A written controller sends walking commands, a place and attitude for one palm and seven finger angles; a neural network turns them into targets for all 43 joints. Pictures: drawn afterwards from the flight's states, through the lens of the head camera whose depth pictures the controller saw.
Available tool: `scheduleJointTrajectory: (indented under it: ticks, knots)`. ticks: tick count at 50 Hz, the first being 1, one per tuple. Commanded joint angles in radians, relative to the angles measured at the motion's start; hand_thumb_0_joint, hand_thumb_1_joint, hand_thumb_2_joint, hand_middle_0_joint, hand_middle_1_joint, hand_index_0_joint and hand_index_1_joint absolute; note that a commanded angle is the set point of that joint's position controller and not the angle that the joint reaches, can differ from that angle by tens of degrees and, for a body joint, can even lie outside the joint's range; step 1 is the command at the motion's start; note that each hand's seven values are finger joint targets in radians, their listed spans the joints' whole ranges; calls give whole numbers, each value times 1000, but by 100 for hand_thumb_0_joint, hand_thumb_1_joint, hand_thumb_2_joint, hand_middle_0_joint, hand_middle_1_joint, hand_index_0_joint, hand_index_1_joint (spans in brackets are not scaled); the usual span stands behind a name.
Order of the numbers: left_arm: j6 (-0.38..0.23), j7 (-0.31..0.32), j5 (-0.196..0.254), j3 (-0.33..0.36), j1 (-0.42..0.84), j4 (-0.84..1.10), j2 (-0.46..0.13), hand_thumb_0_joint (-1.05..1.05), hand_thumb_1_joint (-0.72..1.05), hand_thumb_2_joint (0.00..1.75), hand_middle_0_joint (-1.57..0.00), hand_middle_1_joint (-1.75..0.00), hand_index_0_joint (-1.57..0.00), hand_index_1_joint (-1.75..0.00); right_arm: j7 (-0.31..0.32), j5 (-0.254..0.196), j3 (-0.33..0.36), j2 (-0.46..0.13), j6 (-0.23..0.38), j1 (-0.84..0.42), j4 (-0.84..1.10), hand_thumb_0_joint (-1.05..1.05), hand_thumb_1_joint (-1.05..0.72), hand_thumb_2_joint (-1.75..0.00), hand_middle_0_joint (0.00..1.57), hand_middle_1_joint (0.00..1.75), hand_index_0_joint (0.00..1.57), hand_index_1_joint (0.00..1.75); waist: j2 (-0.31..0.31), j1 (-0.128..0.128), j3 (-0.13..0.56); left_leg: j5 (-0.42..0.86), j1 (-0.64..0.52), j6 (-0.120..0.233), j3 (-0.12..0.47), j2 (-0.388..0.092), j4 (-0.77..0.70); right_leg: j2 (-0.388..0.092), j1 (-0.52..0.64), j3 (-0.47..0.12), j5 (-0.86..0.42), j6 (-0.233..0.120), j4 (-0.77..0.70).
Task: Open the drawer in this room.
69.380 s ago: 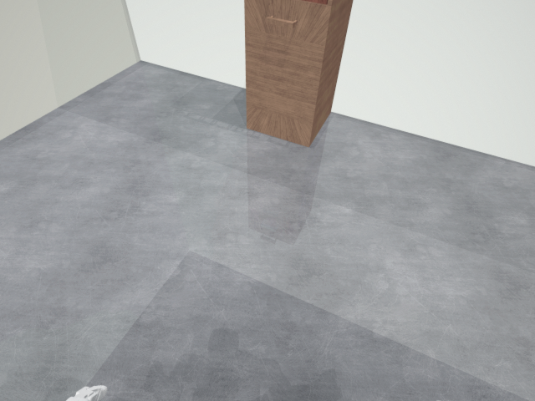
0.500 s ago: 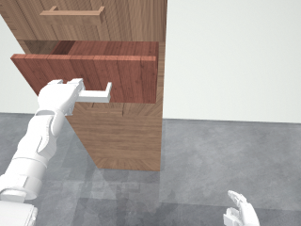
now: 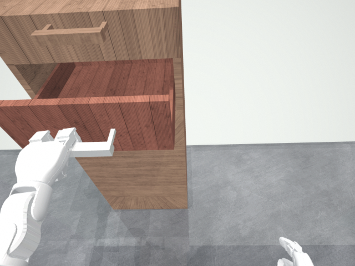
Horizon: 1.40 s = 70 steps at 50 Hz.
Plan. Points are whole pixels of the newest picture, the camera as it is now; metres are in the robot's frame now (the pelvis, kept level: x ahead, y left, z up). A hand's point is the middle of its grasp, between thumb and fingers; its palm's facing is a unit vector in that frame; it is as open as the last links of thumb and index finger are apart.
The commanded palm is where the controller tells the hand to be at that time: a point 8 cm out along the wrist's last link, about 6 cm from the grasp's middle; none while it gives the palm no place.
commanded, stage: pull the drawer open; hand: left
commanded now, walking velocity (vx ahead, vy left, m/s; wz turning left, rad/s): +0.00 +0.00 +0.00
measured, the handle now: (83, 141) +0.35 +0.23 +0.11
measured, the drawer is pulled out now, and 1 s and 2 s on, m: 0.15 0.30 0.30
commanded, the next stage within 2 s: open the thumb to release the handle in 1.14 s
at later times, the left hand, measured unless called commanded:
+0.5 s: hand (39, 221) +0.18 +0.26 +0.09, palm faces -0.01 -0.07 -1.00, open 5.8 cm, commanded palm +0.13 +0.26 +0.15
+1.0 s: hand (27, 250) +0.14 +0.26 +0.09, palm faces +0.03 -0.04 -1.00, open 5.9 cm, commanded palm +0.09 +0.25 +0.15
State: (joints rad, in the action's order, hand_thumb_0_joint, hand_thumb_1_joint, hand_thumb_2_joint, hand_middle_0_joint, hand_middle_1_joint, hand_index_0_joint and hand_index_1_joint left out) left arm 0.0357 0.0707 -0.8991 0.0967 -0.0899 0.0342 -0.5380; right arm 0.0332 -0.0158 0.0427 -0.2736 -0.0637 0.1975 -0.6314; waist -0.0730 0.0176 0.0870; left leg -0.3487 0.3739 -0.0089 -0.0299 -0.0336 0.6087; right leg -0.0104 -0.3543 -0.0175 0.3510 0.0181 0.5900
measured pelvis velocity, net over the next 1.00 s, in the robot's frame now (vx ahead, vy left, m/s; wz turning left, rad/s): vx -0.01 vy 0.00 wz -0.01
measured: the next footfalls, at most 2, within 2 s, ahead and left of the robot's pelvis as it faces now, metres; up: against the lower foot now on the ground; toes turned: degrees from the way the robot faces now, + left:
none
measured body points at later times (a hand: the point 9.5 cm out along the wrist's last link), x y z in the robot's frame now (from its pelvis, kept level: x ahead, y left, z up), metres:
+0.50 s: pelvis +0.00 +0.00 +0.00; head +0.01 -0.03 +0.45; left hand +0.18 +0.27 +0.15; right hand +0.23 -0.20 -0.08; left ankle -0.03 +0.12 -0.73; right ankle -0.04 -0.13 -0.73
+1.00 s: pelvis -0.01 +0.00 -0.01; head -0.02 -0.03 +0.44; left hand +0.13 +0.26 +0.14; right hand +0.19 -0.22 -0.09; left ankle -0.03 +0.12 -0.73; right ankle -0.04 -0.13 -0.73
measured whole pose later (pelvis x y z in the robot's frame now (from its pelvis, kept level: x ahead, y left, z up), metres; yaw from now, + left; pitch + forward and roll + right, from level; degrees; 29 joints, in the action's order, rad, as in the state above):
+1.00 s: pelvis -0.01 +0.00 -0.01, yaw +0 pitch +4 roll -1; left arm 0.05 0.20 -0.87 0.15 -0.74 0.50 -0.53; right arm 0.01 0.00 -0.01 -0.26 -0.04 0.15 -0.55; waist -0.09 0.05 0.10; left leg -0.37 0.38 -0.01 -0.03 -0.05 0.68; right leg 0.00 -0.35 -0.02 0.36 0.02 0.64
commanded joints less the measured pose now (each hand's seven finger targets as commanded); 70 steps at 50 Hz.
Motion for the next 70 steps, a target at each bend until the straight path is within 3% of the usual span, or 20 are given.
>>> scheduleJointTrajectory:
  ticks: [1, 7, 16, 17, 18, 26, 27, 31, 32, 36, 37, 39, 42, 59, 61, 62, 63, 64, 66, 70]
  knots:
    - [-8, 63, 1, 98, 67, 334, -216, 0, 90, 90, -40, -135, -40, -135, -3, 7, 18, -99, 59, -168, 174, 0, -90, -90, 20, 30, 20, 30, -17, 51, 267, 655, -200, 28, 10, 23, -29, 46, 121, 68, -456, -25, -31]
    - [21, 42, -12, 40, -2, 398, -154, 0, 90, 90, -40, -135, -40, -135, -6, 10, -7, -77, 54, -207, 180, 0, -90, -90, 20, 30, 20, 30, -24, 52, 215, 642, -226, 26, 13, 22, -45, 42, 107, 78, -421, -20, -48]
    - [8, 20, 8, 122, -240, 535, -201, 0, 90, 90, -40, -135, -40, -135, -8, 22, -29, -72, 39, -242, 193, 0, -90, -90, 20, 30, 20, 30, -32, 84, 188, 626, -237, 18, 2, 21, -60, 42, 165, 73, -450, -23, -80]
    - [8, 19, 3, 79, -271, 554, -144, 0, 90, 90, -40, -135, -40, -135, -13, 27, -39, -59, 41, -242, 208, 0, -90, -90, 20, 30, 20, 30, -26, 83, 178, 628, -230, 22, 3, 23, -57, 37, 150, 82, -445, -19, -74]
    - [2, 20, 12, 95, -298, 558, -152, 0, 90, 90, -40, -135, -40, -135, -13, 24, -30, -61, 41, -234, 196, 0, -90, -90, 20, 30, 20, 30, -29, 80, 168, 638, -233, 19, -1, 21, -60, 41, 152, 79, -461, -18, -81]
    - [-17, 88, 34, 178, -558, 681, -181, 0, 90, 90, -40, -135, -40, -135, -16, 23, -30, -94, 54, -228, 235, 0, -90, -90, 20, 30, 20, 30, -20, 92, 153, 585, -185, 10, -7, 7, -34, 35, 135, 68, -468, -9, -68]
    - [-22, 98, 25, 146, -564, 704, -135, 0, 90, 90, -40, -135, -40, -135, -21, 32, -35, -83, 58, -211, 245, 0, -90, -90, 20, 30, 20, 30, -25, 89, 173, 587, -182, 16, -5, 7, -26, 27, 120, 76, -459, -5, -53]
    - [-29, 139, 41, 187, -705, 735, -155, 0, 90, 90, -40, -135, -40, -135, -20, 21, -17, -99, 62, -213, 248, 0, -90, -90, 20, 30, 20, 30, -26, 100, 166, 591, -162, 6, -7, -3, -8, 29, 112, 63, -473, -5, -42]
    - [-29, 149, 32, 157, -729, 747, -117, 0, 90, 90, -40, -135, -40, -135, -26, 28, -23, -87, 63, -200, 261, 0, -90, -90, 20, 30, 20, 30, -25, 100, 174, 588, -151, 13, -2, -2, -2, 25, 95, 73, -449, -2, -28]
    - [-29, 189, 47, 220, -817, 757, -161, 0, 90, 90, -40, -135, -40, -135, -16, 20, -6, -101, 60, -215, 255, 0, -90, -90, 20, 30, 20, 30, -9, 108, 173, 556, -132, 6, -6, -7, 9, 24, 95, 48, -457, -3, -24]
    - [-28, 192, 36, 173, -815, 758, -111, 0, 90, 90, -40, -135, -40, -135, -23, 29, -15, -86, 60, -203, 265, 0, -90, -90, 20, 30, 20, 30, -7, 99, 154, 544, -125, 14, -2, -3, 14, 21, 65, 58, -429, -2, -15]
    - [-38, 199, 34, 175, -754, 746, -120, 0, 90, 90, -40, -135, -40, -135, -20, 30, -5, -94, 61, -195, 254, 0, -90, -90, 20, 30, 20, 30, -4, 81, 107, 496, -114, 12, 7, -2, 6, 31, 23, 65, -360, -3, -21]
    - [-36, 214, 30, 190, -779, 742, -125, 0, 90, 90, -40, -135, -40, -135, -18, 30, -11, -84, 75, -194, 263, 0, -90, -90, 20, 30, 20, 30, -39, 96, 150, 470, -122, 10, 6, -6, 9, 28, 28, 59, -317, -10, -12]
    - [-7, 173, 24, 179, -633, 690, -146, 0, 90, 90, -40, -135, -40, -135, -8, 25, -28, -77, 89, -202, 249, 0, -90, -90, 20, 30, 20, 30, -29, 83, 74, 341, -101, 11, 17, 8, -32, 37, 38, 74, -235, -16, -43]
    - [-9, 170, 19, 191, -594, 688, -169, 0, 90, 90, -40, -135, -40, -135, -3, 24, -28, -81, 88, -208, 242, 0, -90, -90, 20, 30, 20, 30, -51, 80, 67, 338, -111, 8, 17, 6, -36, 38, 42, 67, -225, -20, -54]
    - [-27, 179, -4, 313, -403, 608, -313, 0, 90, 90, -40, -135, -40, -135, 12, 29, -34, -77, 80, -204, 197, 0, -90, -90, 20, 30, 20, 30, -15, 60, 18, 260, -81, 8, 22, 18, -40, 42, 17, 70, -181, -22, -55]
    - [-33, 173, -10, 275, -417, 567, -254, 0, 83, 87, -40, -134, -40, -134, 19, 35, -32, -64, 82, -218, 203, 0, -90, -90, 20, 30, 20, 30, -44, 82, 17, 231, -91, 12, 22, 28, -48, 38, 29, 71, -164, -28, -62]
    - [-42, 169, -13, 250, -409, 552, -231, 0, 76, 84, -39, -134, -39, -134, 18, 34, -36, -58, 87, -213, 204, 0, -90, -90, 20, 30, 20, 30, -24, 70, 9, 225, -98, 15, 23, 30, -44, 40, 17, 72, -160, -26, -66]
    - [-61, 159, 14, 255, -399, 563, -224, 0, 62, 78, -38, -132, -38, -132, 24, 24, -22, -60, 97, -207, 198, 0, -90, -90, 20, 30, 20, 30, -68, 78, 77, 267, -144, 9, 21, 28, -49, 40, 55, 67, -191, -29, -73]
    - [-63, 129, 50, 222, -386, 545, -206, 0, 34, 66, -36, -129, -36, -129, 29, 24, -21, -64, 98, -212, 186, 0, -90, -90, 20, 30, 20, 30, -11, 70, 93, 313, -150, 9, 18, 38, -47, 35, 75, 72, -272, -18, -75]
